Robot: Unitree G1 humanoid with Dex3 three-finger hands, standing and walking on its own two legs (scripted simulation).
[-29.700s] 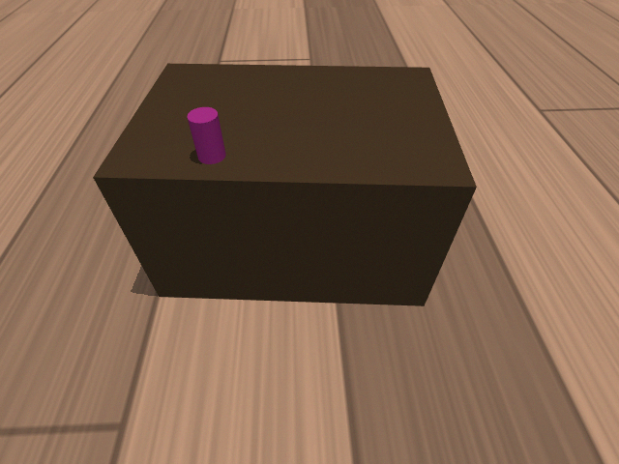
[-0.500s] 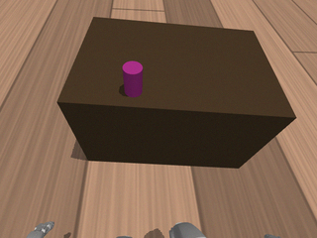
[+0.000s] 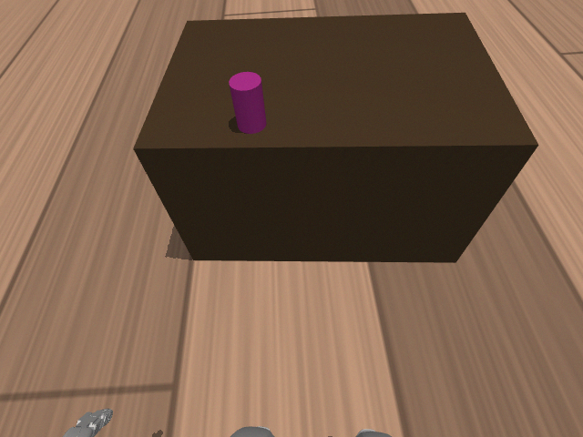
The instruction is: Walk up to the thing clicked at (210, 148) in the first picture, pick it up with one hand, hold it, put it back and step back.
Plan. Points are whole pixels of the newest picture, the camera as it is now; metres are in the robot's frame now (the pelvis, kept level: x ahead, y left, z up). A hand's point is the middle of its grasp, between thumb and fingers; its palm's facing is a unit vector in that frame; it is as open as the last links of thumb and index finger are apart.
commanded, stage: step back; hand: left
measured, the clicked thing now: (248, 103) +0.87 +0.15 -0.09
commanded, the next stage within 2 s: stand in 1.62 s
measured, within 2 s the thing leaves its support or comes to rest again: neither
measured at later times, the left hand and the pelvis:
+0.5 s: hand out of the picture -0.11 +0.23 -0.16, palm faces -0.06 -0.92 -0.38, open 7.4 cm; pelvis -0.18 -0.04 -0.01, yaw -3 degrees
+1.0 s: hand out of the picture -0.16 +0.24 -0.14, palm faces +0.02 -0.93 -0.37, open 7.4 cm; pelvis -0.22 -0.04 +0.01, yaw +1 degrees
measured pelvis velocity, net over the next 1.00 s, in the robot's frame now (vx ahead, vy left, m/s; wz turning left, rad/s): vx -0.22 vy -0.04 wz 0.02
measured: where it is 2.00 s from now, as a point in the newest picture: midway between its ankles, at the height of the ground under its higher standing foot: outside the picture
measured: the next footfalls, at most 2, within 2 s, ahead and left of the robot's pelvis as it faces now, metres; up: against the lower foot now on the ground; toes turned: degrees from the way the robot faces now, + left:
left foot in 0.06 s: -0.01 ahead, +0.11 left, +0.00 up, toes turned +0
right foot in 0.44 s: -0.17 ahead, -0.17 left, +0.00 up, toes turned -1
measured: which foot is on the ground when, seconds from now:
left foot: up 0.00-0.04, down 0.06-0.48, up 0.50-0.76, down 0.78-1.00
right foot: down 0.00-0.08, up 0.10-0.42, down 0.44-0.82, up 0.84-1.00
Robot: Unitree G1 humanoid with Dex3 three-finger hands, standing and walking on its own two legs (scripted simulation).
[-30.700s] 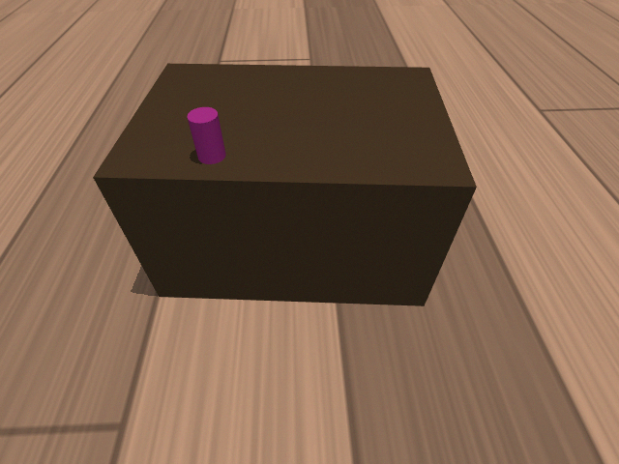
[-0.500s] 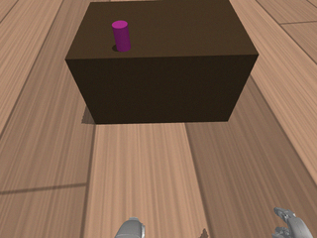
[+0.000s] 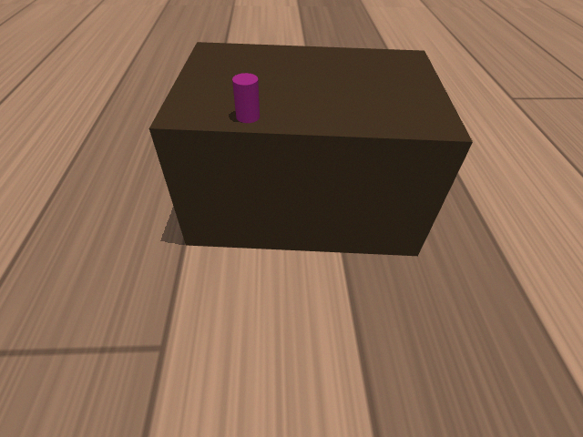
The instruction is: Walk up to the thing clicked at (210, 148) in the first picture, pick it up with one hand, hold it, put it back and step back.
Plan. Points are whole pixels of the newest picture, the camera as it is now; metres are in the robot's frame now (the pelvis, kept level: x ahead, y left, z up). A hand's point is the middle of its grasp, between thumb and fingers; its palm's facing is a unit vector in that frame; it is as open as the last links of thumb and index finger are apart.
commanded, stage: step back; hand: left
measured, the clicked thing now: (246, 98) +1.10 +0.16 -0.10
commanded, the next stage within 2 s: stand in 0.62 s
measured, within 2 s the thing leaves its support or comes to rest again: neither
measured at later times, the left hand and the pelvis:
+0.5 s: hand out of the picture +0.13 +0.27 -0.16, palm faces +0.07 -0.93 -0.37, open 7.4 cm; pelvis +0.05 +0.00 -0.01, yaw +2 degrees
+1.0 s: hand out of the picture +0.13 +0.24 -0.14, palm faces +0.01 -0.94 -0.34, open 7.4 cm; pelvis +0.05 -0.01 +0.01, yaw +2 degrees
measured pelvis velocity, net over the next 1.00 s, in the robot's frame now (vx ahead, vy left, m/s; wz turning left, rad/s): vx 0.05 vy -0.01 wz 0.03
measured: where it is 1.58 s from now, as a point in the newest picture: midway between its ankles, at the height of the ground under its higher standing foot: outside the picture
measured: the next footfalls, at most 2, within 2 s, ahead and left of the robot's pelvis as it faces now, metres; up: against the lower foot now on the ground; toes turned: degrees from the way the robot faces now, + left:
right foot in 0.08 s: +0.09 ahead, -0.14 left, +0.00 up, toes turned +0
left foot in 0.38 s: +0.11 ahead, +0.13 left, +0.00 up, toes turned +2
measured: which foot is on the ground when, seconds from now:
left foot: down 0.00-0.10, up 0.12-0.36, down 0.38-1.00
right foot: up 0.00-0.06, down 0.08-1.00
